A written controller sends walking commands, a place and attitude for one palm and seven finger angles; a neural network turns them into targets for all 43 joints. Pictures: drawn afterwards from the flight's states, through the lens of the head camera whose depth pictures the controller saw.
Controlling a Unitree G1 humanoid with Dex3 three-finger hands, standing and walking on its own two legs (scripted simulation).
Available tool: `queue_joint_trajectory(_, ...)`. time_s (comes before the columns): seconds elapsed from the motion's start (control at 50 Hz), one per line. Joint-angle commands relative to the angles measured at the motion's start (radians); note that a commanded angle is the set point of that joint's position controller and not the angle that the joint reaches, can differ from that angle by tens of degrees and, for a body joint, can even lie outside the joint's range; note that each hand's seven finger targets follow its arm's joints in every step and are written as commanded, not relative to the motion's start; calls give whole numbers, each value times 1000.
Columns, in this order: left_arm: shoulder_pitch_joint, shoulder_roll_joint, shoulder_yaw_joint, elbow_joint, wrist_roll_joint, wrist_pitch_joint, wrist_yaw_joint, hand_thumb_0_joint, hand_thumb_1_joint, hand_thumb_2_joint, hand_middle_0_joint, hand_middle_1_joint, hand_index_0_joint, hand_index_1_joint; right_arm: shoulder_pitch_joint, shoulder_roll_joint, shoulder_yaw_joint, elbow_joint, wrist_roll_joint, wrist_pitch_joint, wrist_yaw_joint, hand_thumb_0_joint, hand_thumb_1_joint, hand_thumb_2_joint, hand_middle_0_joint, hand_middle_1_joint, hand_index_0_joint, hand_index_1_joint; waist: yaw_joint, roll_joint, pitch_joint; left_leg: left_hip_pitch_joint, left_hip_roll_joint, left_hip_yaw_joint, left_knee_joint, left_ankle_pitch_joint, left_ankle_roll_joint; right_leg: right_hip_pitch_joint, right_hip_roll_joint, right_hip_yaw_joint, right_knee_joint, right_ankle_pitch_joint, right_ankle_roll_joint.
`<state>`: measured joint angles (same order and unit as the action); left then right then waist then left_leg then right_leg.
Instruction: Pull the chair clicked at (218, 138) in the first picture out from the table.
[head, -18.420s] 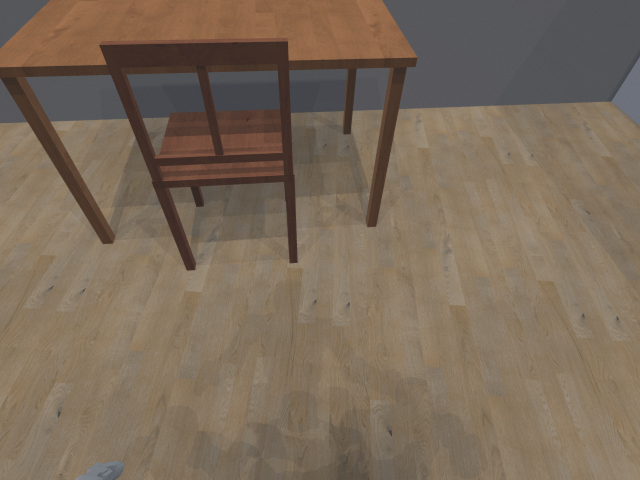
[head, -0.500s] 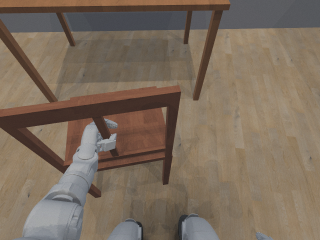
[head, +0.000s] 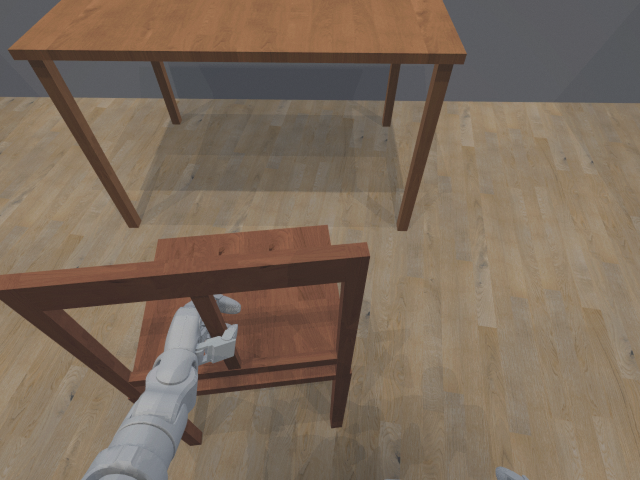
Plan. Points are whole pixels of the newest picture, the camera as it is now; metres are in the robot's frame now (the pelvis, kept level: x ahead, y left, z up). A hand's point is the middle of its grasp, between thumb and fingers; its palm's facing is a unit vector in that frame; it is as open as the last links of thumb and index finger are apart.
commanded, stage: stop walking, hand still on the chair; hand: left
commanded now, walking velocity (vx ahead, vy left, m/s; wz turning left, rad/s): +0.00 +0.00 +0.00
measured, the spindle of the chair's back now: (220, 333) +0.33 +0.17 -0.09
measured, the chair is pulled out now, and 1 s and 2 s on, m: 0.61 0.66 0.66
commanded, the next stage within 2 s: open the thumb and straighten the fingers in 0.64 s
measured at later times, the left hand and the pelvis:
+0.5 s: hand (228, 371) +0.26 +0.14 -0.06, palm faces +0.05 -0.98 -0.21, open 5.6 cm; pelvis +0.02 -0.01 +0.01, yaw -2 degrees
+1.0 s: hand (225, 366) +0.27 +0.14 -0.05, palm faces +0.03 -0.98 -0.20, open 8.4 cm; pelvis +0.02 +0.00 -0.01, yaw -1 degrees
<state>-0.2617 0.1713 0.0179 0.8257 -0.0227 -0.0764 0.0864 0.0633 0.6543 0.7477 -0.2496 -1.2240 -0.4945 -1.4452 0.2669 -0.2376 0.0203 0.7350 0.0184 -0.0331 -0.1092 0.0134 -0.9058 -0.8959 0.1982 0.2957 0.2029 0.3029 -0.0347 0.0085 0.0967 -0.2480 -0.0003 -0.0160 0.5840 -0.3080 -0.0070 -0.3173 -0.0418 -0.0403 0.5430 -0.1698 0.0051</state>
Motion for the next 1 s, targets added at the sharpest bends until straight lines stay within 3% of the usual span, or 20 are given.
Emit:
queue_joint_trajectory(0.0,-289,141,-5,-293,18,-82,5,0,900,900,-500,-1450,-500,-1450,-64,-134,-48,-128,10,-49,-6,0,-900,-900,200,300,200,300,5,77,-356,52,108,-88,-142,249,-7,248,-105,113,-78,239,-52)
queue_joint_trajectory(0.08,-173,161,20,-297,12,-74,20,0,900,900,-500,-1450,-500,-1450,-82,-127,-44,-128,5,-39,-17,0,-900,-900,200,300,200,300,20,78,-335,101,116,-69,-181,259,11,204,-79,113,-101,179,-33)
queue_joint_trajectory(0.14,-126,156,24,-309,10,-72,24,0,900,900,-500,-1450,-500,-1450,-104,-115,-42,-143,6,-31,-20,0,-900,-900,200,300,200,300,23,-7,-334,113,106,-50,-181,215,10,199,-86,127,-137,144,-29)
queue_joint_trajectory(0.16,-100,162,22,-307,8,-69,25,0,900,900,-500,-1450,-500,-1450,-106,-119,-43,-136,6,-30,-24,0,-900,-900,200,300,200,300,18,24,-306,110,100,-46,-193,202,12,181,-87,126,-156,129,-29)
queue_joint_trajectory(0.22,-62,147,21,-300,12,-64,29,0,900,900,-500,-1450,-500,-1450,-120,-106,-37,-147,5,-20,-23,0,-900,-900,200,300,200,300,24,-6,-278,108,92,-36,-200,157,13,153,-85,134,-187,50,-29)
queue_joint_trajectory(0.26,-39,156,23,-309,8,-63,30,0,900,900,-500,-1450,-500,-1450,-128,-108,-38,-145,4,-16,-27,0,-900,-900,200,300,200,300,21,23,-257,113,89,-34,-212,143,17,132,-83,135,-210,17,-28)
queue_joint_trajectory(0.34,1,128,10,-323,8,-60,30,0,900,900,-500,-1450,-500,-1450,-141,-98,-33,-164,3,-9,-25,0,-900,-900,200,300,200,300,25,6,-264,121,92,-29,-209,180,17,144,-84,132,-203,57,-32)
queue_joint_trajectory(0.48,68,138,14,-356,4,-55,33,0,900,900,-500,-1450,-500,-1450,-142,-104,-34,-167,3,-2,-27,0,-900,-900,200,300,200,300,28,42,-264,132,104,-34,-220,261,16,167,-79,110,-173,157,-33)
queue_joint_trajectory(0.54,60,130,7,-372,4,-56,32,0,900,900,-500,-1450,-500,-1450,-144,-103,-32,-175,3,3,-25,0,-900,-900,200,300,200,300,28,17,-268,128,106,-37,-220,262,14,174,-78,104,-170,155,-36)
queue_joint_trajectory(0.58,83,136,10,-365,1,-54,34,0,900,900,-500,-1450,-500,-1450,-142,-105,-33,-170,4,5,-26,0,-900,-900,200,300,200,300,29,56,-250,131,105,-37,-224,259,16,155,-77,108,-174,142,-36)
queue_joint_trajectory(0.72,106,156,33,-408,4,-61,37,0,900,900,-500,-1450,-500,-1450,-142,-102,-33,-178,1,9,-26,0,-900,-900,200,300,200,300,34,12,-250,124,106,-39,-228,234,19,156,-75,107,-180,117,-35)
queue_joint_trajectory(0.74,194,32,-58,-329,-39,-8,10,0,779,842,-500,-1450,-500,-1450,-143,-140,-43,-190,47,-8,12,0,-900,-900,200,300,200,300,-33,-99,-187,-17,62,-5,-197,151,10,110,-33,22,-111,67,-27)
queue_joint_trajectory(0.76,203,68,-29,-359,-46,1,0,0,658,783,-500,-1450,-500,-1450,-149,-149,-46,-197,51,-12,27,0,-900,-900,200,300,200,300,-14,-111,-191,-71,58,-4,-184,114,11,114,-32,26,-95,48,-33)
queue_joint_trajectory(0.78,183,140,36,-481,-48,-12,0,0,538,725,-500,-1450,-500,-1450,-153,-142,-56,-210,48,-28,40,0,-900,-900,200,300,200,300,11,-60,-239,-91,40,5,-159,82,12,107,-29,36,-77,22,-32)
queue_joint_trajectory(0.8,210,139,34,-538,-45,-10,-4,0,417,667,-500,-1450,-500,-1450,-161,-136,-59,-224,42,-44,49,0,-900,-900,200,300,200,300,20,1,-270,-96,32,15,-137,78,12,100,-29,39,-58,20,-34)
queue_joint_trajectory(0.82,192,118,7,-588,-40,-4,-9,0,296,608,-500,-1450,-500,-1450,-160,-128,-55,-234,38,-60,54,0,-900,-900,200,300,200,300,12,32,-281,-110,24,16,-120,67,10,78,-26,35,-47,2,-33)
queue_joint_trajectory(0.86,197,108,-10,-605,-36,27,-12,0,54,492,-500,-1450,-500,-1450,-153,-130,-55,-237,37,-81,59,0,-900,-900,200,300,200,300,-3,22,-268,-143,24,12,-88,47,13,34,-17,35,-25,-23,-33)
queue_joint_trajectory(0.92,220,90,-6,-620,-34,79,-7,0,-308,317,-500,-1450,-500,-1450,-144,-137,-55,-251,30,-103,59,0,-900,-900,200,300,200,300,5,-3,-298,-186,18,13,-43,33,14,-12,-13,14,23,-48,-24)
queue_joint_trajectory(0.96,216,147,47,-684,-39,102,3,0,-550,200,-450,-1305,-450,-1305,-137,-146,-58,-261,29,-112,54,0,-900,-900,200,300,200,300,12,3,-343,-196,18,7,-23,42,12,-11,-11,13,49,-41,-26)
queue_joint_trajectory(0.98,224,129,32,-693,-35,117,3,0,-550,200,-425,-1232,-425,-1232,-139,-146,-57,-267,26,-116,49,0,-900,-900,200,300,200,300,13,-2,-351,-203,15,12,-12,48,12,-14,-13,9,60,-36,-23)
